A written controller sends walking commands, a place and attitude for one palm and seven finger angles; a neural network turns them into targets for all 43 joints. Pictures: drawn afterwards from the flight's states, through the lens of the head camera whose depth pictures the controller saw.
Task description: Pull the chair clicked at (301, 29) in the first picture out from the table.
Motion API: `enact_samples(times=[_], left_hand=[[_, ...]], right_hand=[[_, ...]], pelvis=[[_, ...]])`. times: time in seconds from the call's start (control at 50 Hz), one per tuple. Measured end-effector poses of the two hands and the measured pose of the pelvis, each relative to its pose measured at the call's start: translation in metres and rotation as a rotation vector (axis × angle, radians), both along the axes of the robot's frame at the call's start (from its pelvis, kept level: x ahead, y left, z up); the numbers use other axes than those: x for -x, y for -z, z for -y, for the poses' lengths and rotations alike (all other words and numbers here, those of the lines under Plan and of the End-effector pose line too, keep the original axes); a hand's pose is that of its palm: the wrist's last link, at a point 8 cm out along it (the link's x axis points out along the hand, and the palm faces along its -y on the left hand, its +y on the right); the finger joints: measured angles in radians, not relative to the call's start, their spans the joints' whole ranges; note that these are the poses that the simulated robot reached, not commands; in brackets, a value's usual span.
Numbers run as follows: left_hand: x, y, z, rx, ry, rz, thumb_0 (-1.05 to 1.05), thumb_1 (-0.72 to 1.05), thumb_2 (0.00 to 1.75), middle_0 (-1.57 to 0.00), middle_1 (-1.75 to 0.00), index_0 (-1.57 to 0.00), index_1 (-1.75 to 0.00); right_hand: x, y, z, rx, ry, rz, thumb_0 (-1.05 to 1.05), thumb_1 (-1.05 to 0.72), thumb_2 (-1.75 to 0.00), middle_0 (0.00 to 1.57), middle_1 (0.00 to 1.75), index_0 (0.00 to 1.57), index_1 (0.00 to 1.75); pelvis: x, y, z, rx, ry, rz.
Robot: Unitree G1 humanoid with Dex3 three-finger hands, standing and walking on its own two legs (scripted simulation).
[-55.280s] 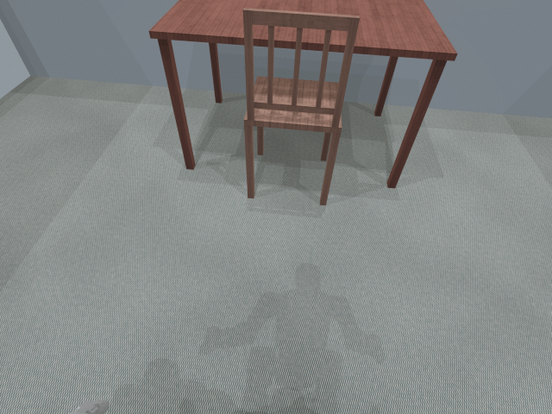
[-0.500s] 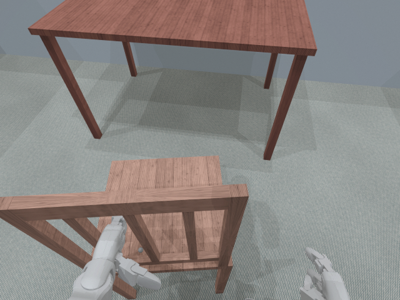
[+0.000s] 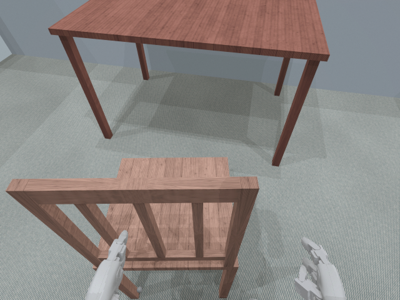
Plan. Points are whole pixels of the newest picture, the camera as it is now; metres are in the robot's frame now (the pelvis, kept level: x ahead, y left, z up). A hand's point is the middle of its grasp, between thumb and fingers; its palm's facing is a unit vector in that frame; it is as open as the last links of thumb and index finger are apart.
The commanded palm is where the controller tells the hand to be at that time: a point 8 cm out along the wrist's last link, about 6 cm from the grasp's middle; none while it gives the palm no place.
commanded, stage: draw the fingers out of the gap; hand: left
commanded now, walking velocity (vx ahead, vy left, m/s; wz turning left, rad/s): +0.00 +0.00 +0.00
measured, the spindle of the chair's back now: (152, 231) +0.27 +0.12 -0.02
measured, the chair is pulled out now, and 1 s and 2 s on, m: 0.63 0.62 0.62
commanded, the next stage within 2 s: draw the hand back to the body in 0.10 s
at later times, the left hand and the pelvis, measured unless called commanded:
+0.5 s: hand (117, 293) +0.14 +0.14 +0.05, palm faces +0.05 -1.00 -0.06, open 17.4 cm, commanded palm +0.11 +0.20 +0.07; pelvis -0.02 +0.00 -0.02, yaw +0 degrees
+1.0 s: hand (47, 262) +0.16 +0.21 +0.14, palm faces +0.32 -0.86 -0.40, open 15.2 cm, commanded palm +0.12 +0.25 +0.16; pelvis -0.02 -0.01 +0.03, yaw +0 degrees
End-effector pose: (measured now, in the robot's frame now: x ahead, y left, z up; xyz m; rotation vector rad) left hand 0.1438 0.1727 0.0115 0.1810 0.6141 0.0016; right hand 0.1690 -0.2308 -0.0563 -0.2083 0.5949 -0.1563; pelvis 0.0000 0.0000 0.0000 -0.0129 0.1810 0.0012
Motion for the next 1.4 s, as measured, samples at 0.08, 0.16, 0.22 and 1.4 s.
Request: enact_samples(times=[0.08, 0.16, 0.22, 1.4], left_hand=[[0.008, -0.001, -0.004, -0.006, -0.009, 0.002, -0.01, -0.54, 0.20, -0.01, -0.01, -0.01, 0.00], [0.018, -0.002, -0.006, -0.002, -0.011, -0.006, -0.01, -0.54, 0.20, -0.01, 0.00, 0.00, 0.00], [0.027, -0.002, -0.006, 0.004, -0.010, -0.015, -0.01, -0.54, 0.20, 0.00, 0.00, 0.00, 0.00], [-0.010, -0.223, -0.113, -0.498, -0.298, 0.732, 0.00, 0.55, 0.73, -0.16, -0.23, -0.16, -0.23]], right_hand=[[0.002, -0.001, 0.000, 0.000, 0.004, 0.009, 0.01, -0.90, -0.90, 0.20, 0.30, 0.20, 0.30], [0.004, -0.001, 0.002, 0.001, 0.016, 0.020, 0.01, -0.90, -0.90, 0.20, 0.30, 0.20, 0.30], [0.005, -0.002, 0.003, 0.002, 0.025, 0.030, 0.01, -0.90, -0.90, 0.20, 0.30, 0.20, 0.30], [-0.012, -0.021, 0.001, -0.039, -0.043, -0.054, 0.01, -0.90, -0.90, 0.20, 0.30, 0.20, 0.30]], pelvis=[[0.002, 0.002, 0.001, 0.003, -0.001, 0.001], [0.004, 0.003, 0.001, 0.005, 0.000, 0.000], [0.004, 0.004, 0.000, 0.007, 0.001, -0.001], [-0.009, -0.050, 0.009, -0.004, 0.011, 0.229]])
